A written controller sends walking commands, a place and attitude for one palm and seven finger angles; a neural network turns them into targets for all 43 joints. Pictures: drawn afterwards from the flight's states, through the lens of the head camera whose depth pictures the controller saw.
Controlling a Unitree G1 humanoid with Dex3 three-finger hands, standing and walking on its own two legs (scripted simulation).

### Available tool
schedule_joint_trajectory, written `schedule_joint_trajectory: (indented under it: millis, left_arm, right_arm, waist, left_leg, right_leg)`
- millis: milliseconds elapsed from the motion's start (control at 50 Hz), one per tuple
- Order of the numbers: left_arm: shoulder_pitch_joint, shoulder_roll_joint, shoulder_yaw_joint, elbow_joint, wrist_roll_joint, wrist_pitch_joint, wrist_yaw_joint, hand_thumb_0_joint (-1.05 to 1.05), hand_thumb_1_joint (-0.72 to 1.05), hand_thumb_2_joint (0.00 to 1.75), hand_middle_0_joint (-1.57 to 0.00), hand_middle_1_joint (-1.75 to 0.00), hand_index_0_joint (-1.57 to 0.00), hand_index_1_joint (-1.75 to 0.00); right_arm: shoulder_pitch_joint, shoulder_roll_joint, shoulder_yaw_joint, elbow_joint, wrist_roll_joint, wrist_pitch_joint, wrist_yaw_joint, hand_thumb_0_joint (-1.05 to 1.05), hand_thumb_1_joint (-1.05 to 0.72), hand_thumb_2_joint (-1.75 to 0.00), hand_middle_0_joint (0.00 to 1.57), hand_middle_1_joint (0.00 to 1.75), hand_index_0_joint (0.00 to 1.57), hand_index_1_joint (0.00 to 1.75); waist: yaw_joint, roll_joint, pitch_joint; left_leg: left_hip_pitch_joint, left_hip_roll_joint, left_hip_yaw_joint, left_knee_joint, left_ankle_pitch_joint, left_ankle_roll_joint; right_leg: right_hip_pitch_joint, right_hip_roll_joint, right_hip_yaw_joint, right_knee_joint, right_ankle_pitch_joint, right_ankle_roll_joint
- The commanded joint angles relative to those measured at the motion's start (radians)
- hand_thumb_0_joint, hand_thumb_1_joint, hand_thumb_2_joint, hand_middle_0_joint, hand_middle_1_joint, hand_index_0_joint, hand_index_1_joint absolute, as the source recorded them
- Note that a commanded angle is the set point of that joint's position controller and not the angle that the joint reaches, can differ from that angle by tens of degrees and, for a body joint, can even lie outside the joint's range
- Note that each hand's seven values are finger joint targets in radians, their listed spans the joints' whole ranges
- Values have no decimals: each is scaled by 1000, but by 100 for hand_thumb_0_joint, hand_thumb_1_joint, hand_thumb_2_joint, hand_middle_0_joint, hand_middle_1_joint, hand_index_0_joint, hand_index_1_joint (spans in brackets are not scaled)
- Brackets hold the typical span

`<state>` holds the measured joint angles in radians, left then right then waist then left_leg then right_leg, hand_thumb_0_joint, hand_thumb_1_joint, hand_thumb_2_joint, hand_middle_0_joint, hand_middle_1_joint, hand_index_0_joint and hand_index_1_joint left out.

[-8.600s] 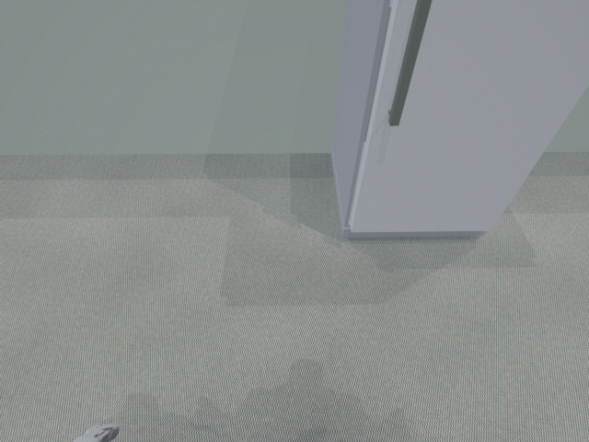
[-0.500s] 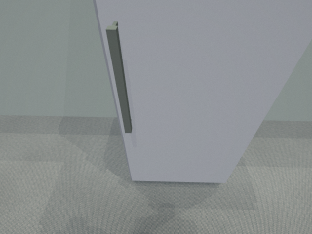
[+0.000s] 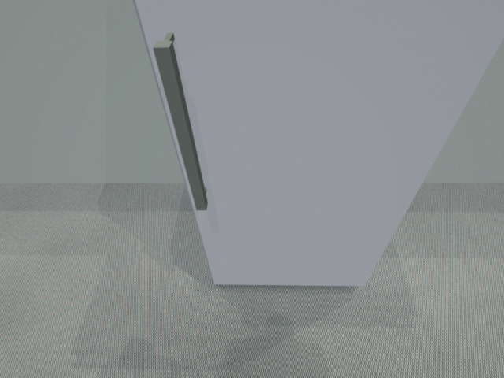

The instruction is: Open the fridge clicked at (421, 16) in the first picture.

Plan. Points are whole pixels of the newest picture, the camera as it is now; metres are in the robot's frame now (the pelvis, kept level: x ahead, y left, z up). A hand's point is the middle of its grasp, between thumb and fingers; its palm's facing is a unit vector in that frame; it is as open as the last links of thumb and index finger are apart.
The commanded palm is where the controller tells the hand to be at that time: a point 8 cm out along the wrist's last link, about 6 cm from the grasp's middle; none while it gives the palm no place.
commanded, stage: come to a stop and stand still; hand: left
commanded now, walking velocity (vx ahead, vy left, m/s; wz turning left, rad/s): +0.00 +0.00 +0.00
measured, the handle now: (189, 138) +0.55 +0.16 +0.08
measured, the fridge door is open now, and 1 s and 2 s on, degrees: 0 0 0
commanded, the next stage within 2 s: look again from close up in 0.44 s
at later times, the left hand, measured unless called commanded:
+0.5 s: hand out of the picture +0.02 +0.16 -0.16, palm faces +0.04 -0.97 -0.23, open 7.4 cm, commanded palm none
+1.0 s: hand out of the picture +0.03 +0.17 -0.16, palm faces +0.04 -0.97 -0.24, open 7.4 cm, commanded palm none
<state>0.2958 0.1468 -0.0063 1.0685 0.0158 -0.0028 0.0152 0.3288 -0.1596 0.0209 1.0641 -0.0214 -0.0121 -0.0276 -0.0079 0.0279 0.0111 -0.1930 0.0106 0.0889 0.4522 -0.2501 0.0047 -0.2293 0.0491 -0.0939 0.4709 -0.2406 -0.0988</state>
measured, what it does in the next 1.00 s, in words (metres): stands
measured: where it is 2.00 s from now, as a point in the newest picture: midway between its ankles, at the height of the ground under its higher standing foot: outside the picture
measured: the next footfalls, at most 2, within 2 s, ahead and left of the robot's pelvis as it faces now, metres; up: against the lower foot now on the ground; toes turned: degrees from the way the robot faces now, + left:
none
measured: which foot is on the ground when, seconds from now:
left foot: down 0.00-1.00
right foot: down 0.00-1.00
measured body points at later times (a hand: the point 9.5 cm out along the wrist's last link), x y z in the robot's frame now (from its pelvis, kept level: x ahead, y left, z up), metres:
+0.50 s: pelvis +0.01 -0.02 +0.00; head +0.02 -0.04 +0.45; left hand +0.02 +0.21 -0.15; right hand +0.00 -0.24 -0.16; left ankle +0.00 +0.12 -0.74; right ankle +0.01 -0.05 -0.74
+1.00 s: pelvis +0.02 -0.02 +0.01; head +0.03 -0.03 +0.45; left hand +0.02 +0.22 -0.14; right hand +0.01 -0.25 -0.16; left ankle +0.00 +0.12 -0.74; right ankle +0.01 -0.05 -0.74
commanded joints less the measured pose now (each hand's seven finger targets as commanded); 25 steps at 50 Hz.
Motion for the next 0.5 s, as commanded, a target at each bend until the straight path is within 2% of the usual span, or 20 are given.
schedule_joint_trajectory:
  millis: [0,60,100,160,280,300,340,400,480]
  left_arm:
    - [32,114,22,-28,-6,-32,10,0,90,90,-20,-30,-20,-30]
    - [29,116,20,-20,-8,-34,12,0,90,90,-20,-30,-20,-30]
    - [32,118,21,-16,-8,-37,16,0,90,90,-20,-30,-20,-30]
    - [28,120,20,-10,-10,-36,17,0,90,90,-20,-30,-20,-30]
    - [32,134,25,-8,-7,-37,24,0,90,90,-20,-30,-20,-30]
    - [33,136,25,-9,-9,-37,25,0,90,90,-20,-30,-20,-30]
    - [29,135,25,-9,-10,-35,24,0,90,90,-20,-30,-20,-30]
    - [33,137,26,-9,-8,-35,24,0,90,90,-20,-30,-20,-30]
    - [37,141,28,-6,-6,-37,25,0,90,90,-20,-30,-20,-30]
  right_arm:
    - [46,-77,-14,-13,5,-27,-9,0,-90,-90,20,30,20,30]
    - [59,-72,-11,6,5,-25,-9,0,-90,-90,20,30,20,30]
    - [66,-69,-11,16,6,-26,-10,0,-90,-90,20,30,20,30]
    - [69,-67,-11,28,6,-21,-11,0,-90,-90,20,30,20,30]
    - [76,-67,-13,33,8,-17,-13,0,-90,-90,20,30,20,30]
    - [76,-71,-13,33,8,-16,-14,0,-90,-90,20,30,20,30]
    - [75,-74,-13,33,7,-16,-14,0,-90,-90,20,30,20,30]
    - [70,-77,-14,30,8,-16,-15,0,-90,-90,20,30,20,30]
    - [64,-82,-15,26,8,-18,-16,0,-90,-90,20,30,20,30]
  waist:
    - [7,-39,34]
    - [7,-42,36]
    - [7,-43,21]
    - [6,-42,36]
    - [5,-60,40]
    - [5,-47,37]
    - [4,-41,48]
    - [5,-31,59]
    - [7,-37,43]
  left_leg:
    - [-65,87,-106,-96,59,29]
    - [-55,85,-98,-98,70,22]
    - [-45,85,-95,-92,100,19]
    - [-42,84,-90,-102,77,14]
    - [-43,78,-75,-95,71,9]
    - [-39,78,-75,-94,73,8]
    - [-35,80,-80,-104,63,8]
    - [-31,82,-79,-105,72,10]
    - [-21,84,-75,-106,89,10]
  right_leg:
    - [56,-167,197,-143,54,24]
    - [68,-176,195,-153,90,27]
    - [94,-179,192,-149,170,34]
    - [87,-182,196,-164,151,36]
    - [113,-188,203,-190,204,67]
    - [115,-190,206,-190,215,68]
    - [101,-187,204,-198,166,64]
    - [93,-181,204,-207,158,70]
    - [114,-182,200,-203,219,77]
